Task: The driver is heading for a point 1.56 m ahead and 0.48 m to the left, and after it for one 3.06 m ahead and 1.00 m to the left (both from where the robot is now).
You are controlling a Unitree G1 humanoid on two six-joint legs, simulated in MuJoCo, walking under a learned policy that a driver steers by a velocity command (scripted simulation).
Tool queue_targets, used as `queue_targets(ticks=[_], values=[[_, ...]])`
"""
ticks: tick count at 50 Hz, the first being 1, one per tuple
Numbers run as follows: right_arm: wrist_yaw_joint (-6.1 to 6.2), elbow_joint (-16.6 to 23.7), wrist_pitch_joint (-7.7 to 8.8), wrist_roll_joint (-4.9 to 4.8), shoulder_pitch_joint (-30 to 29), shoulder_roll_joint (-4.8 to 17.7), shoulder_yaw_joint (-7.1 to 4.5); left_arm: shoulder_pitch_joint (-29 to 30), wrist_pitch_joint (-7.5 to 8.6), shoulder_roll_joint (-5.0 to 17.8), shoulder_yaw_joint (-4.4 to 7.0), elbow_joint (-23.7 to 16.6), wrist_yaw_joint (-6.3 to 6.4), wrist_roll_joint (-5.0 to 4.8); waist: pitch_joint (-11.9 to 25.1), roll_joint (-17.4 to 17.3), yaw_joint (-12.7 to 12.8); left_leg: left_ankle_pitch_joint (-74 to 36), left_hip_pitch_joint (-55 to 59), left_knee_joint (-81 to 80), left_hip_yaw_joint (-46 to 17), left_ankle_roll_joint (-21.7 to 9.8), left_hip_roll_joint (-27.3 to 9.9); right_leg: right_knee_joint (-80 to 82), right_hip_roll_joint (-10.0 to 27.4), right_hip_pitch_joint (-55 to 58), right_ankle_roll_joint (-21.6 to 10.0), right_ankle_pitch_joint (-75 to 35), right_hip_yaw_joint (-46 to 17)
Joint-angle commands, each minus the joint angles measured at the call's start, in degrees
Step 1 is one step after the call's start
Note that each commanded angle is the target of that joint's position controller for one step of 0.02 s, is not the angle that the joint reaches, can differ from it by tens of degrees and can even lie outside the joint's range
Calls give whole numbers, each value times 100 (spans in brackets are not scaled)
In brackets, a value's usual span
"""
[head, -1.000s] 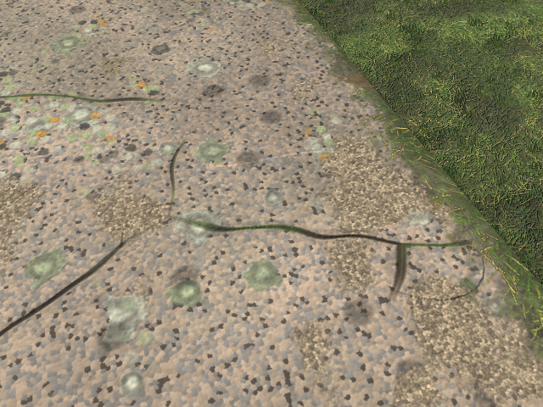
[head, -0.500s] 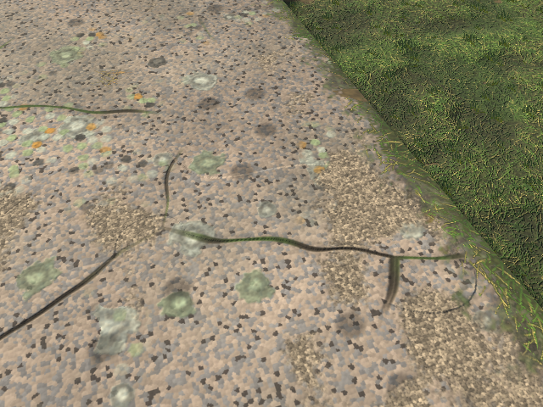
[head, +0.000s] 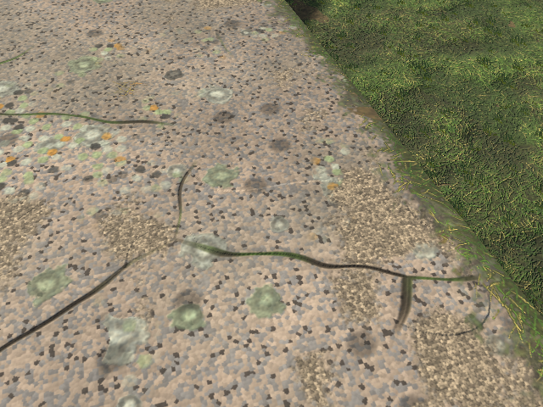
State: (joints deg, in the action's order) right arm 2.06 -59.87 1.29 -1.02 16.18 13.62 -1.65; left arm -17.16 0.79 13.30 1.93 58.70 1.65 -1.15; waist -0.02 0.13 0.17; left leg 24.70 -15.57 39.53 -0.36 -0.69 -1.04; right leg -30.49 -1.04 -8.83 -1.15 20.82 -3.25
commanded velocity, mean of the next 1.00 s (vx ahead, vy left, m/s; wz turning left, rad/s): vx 0.44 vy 0.00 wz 0.13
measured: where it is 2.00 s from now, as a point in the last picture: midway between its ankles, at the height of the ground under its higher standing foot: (206, 254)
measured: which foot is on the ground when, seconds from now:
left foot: down 0.00-0.56, up 0.58-1.00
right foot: down 0.00-0.08, up 0.10-0.52, down 0.54-1.00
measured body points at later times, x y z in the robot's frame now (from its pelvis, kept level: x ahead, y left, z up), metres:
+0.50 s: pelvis +0.20 +0.01 -0.01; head +0.24 +0.02 +0.44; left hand +0.45 +0.22 -0.10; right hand +0.07 -0.23 -0.14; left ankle +0.01 +0.12 -0.73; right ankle +0.37 -0.11 -0.72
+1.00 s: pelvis +0.49 +0.00 +0.00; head +0.51 +0.02 +0.45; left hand +0.44 +0.27 -0.15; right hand +0.70 -0.21 -0.10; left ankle +0.65 +0.16 -0.70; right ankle +0.37 -0.11 -0.73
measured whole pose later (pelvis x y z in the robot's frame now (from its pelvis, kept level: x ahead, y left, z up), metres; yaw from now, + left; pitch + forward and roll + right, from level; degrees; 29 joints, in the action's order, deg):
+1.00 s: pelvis +0.49 +0.00 +0.00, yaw +10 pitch +1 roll -3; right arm -2.1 -47.0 3.3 -1.2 6.1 13.8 -2.6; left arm -17.9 5.1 14.7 2.7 57.4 0.6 -0.1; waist -1.2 -1.7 3.7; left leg -1.7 -37.7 37.5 0.1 -2.8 -5.8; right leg -11.0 -3.2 5.7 -1.2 18.0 12.5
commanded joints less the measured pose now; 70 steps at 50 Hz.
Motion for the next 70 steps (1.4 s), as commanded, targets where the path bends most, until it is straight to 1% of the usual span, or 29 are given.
queue_targets(ticks=[1, 3, 4, 5, 6, 7, 9, 12, 17, 23, 25, 27, 28, 29, 30, 32, 35, 39, 44, 49, 52, 54, 55, 56, 57, 58, 60, 64, 70], values=[[-145, 399, 343, -93, -233, 322, -43, 222, 168, 1045, 216, -314, -9, -72, -1141, 1006, -109, 311, -688, -11, 86, -331, -111, 1997, 1596, -912, -1097, 2217, -2198], [-192, -43, 415, -40, 714, 384, -128, 677, 155, 877, 167, -478, -34, -95, -809, 563, -550, -739, 1125, -1279, 299, -329, 182, 1154, 855, -1598, -649, 1166, -1091], [-195, -227, 420, 16, 1371, 635, -216, 744, 195, 569, 75, -546, -52, -24, -458, -305, -728, -518, 1920, -1760, -741, -425, -438, -281, 346, -2048, -348, 408, -346], [-250, -293, 451, -2, 2045, 1400, -382, 795, 291, 325, 23, -784, -30, -1, -165, -1867, -839, 422, 2524, -2855, -3215, -1163, -1728, -2037, -326, -3018, -17, 711, 368], [-287, -247, 519, 108, 1793, 1187, -272, 784, 383, 544, 81, -826, -31, -131, -364, -1516, -616, 1065, 2181, -3231, -4329, -1571, -2240, -3190, -134, -3461, -72, 1194, -155], [-279, -78, 570, 79, 1265, 829, -173, 723, 454, 631, 98, -791, -81, -205, -833, -916, -381, 986, 1959, -3180, -3764, -1466, -2133, -3663, 220, -3816, -206, 695, -312], [-309, 101, 584, 55, 863, 655, -109, 696, 543, 674, 144, -674, -139, -114, -832, -510, -250, -111, 1997, -3176, -2453, -1045, -1589, -3427, 568, -3871, -331, -343, -126], [-272, 28, 479, 103, 1238, 384, -4, 944, 532, 542, 179, -720, -249, -7, -558, -628, -327, -2245, 2111, -3143, -1261, -840, -1143, -2805, 676, -3523, -189, -989, 221], [-106, 106, 361, 126, 1348, 711, -37, 2096, 478, 195, 27, -1198, -311, -17, -737, -507, -492, -2705, 1473, -3407, -585, -893, -959, -962, 435, -3024, 110, -1881, 569], [-71, 25, 334, 6, 1454, 833, -149, 2594, 516, 483, 41, -1523, -435, -64, -878, -572, -311, -3376, 1902, -3263, -381, -829, -1334, 18, 308, -2488, -184, -2123, 492], [-73, 95, 274, 47, 1283, 972, -211, 2051, 534, 756, 172, -1427, -432, -54, -349, -732, 81, -5344, 2189, -2457, -250, -703, -1373, 0, 41, -1612, -389, -1836, 646], [-86, 233, 190, 130, 1100, 908, -176, 198, 483, 1194, 428, -890, -338, -76, 790, -709, 957, -5858, 1292, -226, 4, -420, -987, -68, 95, 908, -753, -1750, 483], [-158, 378, 256, 190, 1631, 307, 1, -729, 448, 1738, 556, -715, -288, 79, 1794, 476, 840, -3350, -838, 2033, 157, -107, -239, 0, 1632, 3234, -1550, -877, -1819], [-196, 279, 414, 59, 1784, -17, 103, -824, 422, 1481, 468, -625, -317, 55, 2422, 1337, 724, 623, -1861, 3531, -448, -2, 499, 1264, 2443, 3640, -2056, 175, -4157], [-214, 459, 550, -139, 1203, 559, -57, -239, 458, 1079, 336, -671, -333, 13, 1371, 959, 686, 506, -2443, 4057, -827, -177, 140, 1550, 2215, 2754, -1700, 447, -3632], [-147, 648, 590, -227, 482, 708, -136, 709, 552, 661, 208, -819, -351, 77, 202, 172, 267, -452, -2201, 3578, -568, -285, -443, 1875, 1846, 828, -1296, -698, -1880], [-93, 555, 313, -116, 790, 363, -191, 935, 658, 414, 153, -678, -385, 169, -40, 412, -165, -874, -1373, 2938, -613, -259, -747, 2313, 1408, -310, -1054, -1290, -654], [-79, 914, 186, -51, 148, 425, -247, 664, 709, 718, 215, -474, -255, 207, -420, 268, -162, -1691, -2153, 2214, -730, -112, -784, 2634, 1421, -409, -1127, -1746, 29], [-265, 1304, 292, 2, -867, 299, -176, 365, 656, 926, 219, -457, -101, 173, -488, 95, 154, -3100, -2177, 428, -217, -71, -611, 2650, 1269, 33, -898, -2309, 859], [-484, 1860, 290, -18, -1702, 257, -100, -275, 414, 1085, 267, -291, -67, 68, -636, 10, 435, -2530, -2740, -322, 145, -258, -479, 2079, 1656, 1433, -811, -3051, 1122], [-594, 2044, 259, -44, -1426, 529, -218, -94, 255, 1300, 334, -435, -26, 66, -220, 349, 95, -1663, -1930, -384, 612, -544, -23, 1037, 1734, 1752, -610, -5528, 1388], [-552, 1756, 232, -76, 57, 1054, -519, 79, 158, 1324, 331, -575, 27, 78, 612, 376, -727, -1746, 156, -732, 705, -906, 462, -1043, 1469, 1129, -347, -6198, 1604], [-407, 1602, 162, -68, 922, 1621, -727, -33, 219, 1150, 249, -741, 26, 168, 1228, -388, -992, -1694, 1945, -894, -768, -1294, -409, -2898, 1172, -343, -93, -4254, 1645], [-380, 1787, 183, -61, 629, 1979, -760, -422, 443, 343, 11, -1016, -96, 207, 1795, -1618, -344, -859, 3719, -1794, -4338, -2492, -1829, -5016, -269, -2875, 263, 893, 921], [-389, 1812, 219, 25, 809, 1511, -611, 147, 729, 944, 129, -1125, -212, 15, 2121, -942, -733, -785, 3922, -2290, -4680, -2383, -1881, -5349, -43, -3484, 71, 1023, -318], [-368, 1820, 268, 75, 620, 1199, -534, 600, 847, 1069, 164, -1312, -257, -170, 1384, -712, -706, -1163, 3404, -2248, -3697, -2087, -1663, -5139, 239, -3796, -89, 604, -297], [-373, 1983, 340, 57, -147, 860, -438, 668, 835, 1033, 204, -1253, -177, 24, 558, 122, -187, -2455, 1733, -2344, -2396, -1712, -1163, -3934, 707, -3189, -72, -28, -224], [-280, 2099, 356, 45, -266, 993, -445, 576, 550, 833, 222, -1371, -161, 200, 221, -29, 128, -3336, 502, -2722, -1755, -1742, -846, -2902, 756, -2571, 310, -492, -76], [-130, 2016, 258, -9, 207, 1192, -514, 1838, 564, 610, 118, -1822, -182, 146, -14, -429, -336, -2382, 16, -2630, -1304, -1208, -345, -363, 252, -2073, 489, -2603, 109]])
Velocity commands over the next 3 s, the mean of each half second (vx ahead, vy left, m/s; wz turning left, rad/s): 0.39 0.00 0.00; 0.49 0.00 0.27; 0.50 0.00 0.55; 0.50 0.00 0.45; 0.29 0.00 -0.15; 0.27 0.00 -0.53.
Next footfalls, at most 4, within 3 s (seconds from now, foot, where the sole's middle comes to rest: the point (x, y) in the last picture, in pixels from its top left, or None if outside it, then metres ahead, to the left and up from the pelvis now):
0.54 right None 0.41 -0.11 -0.77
1.08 left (224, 349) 0.70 0.15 -0.77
1.58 right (259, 250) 1.03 0.07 -0.77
2.08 left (139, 237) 1.08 0.45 -0.77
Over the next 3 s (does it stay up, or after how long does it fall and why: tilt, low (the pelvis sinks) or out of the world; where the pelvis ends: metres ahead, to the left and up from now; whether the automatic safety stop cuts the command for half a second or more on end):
stays up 1.25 0.45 0.00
